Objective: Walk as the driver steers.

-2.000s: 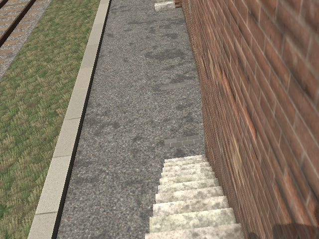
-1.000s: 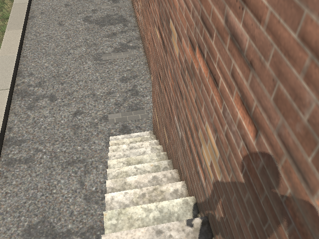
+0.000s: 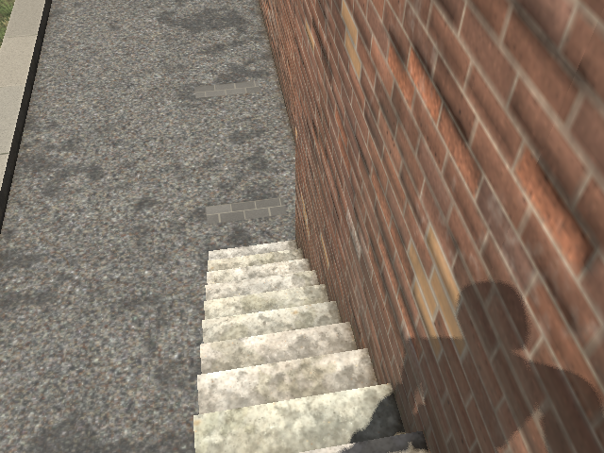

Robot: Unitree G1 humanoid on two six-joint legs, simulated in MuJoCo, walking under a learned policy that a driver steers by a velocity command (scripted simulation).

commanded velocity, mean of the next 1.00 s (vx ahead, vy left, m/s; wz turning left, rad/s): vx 0.50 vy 0.00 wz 0.00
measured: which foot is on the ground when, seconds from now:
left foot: down 0.00-0.44, up 0.46-0.90, down 0.92-1.00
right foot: up 0.00-0.42, down 0.44-0.92, up 0.94-1.00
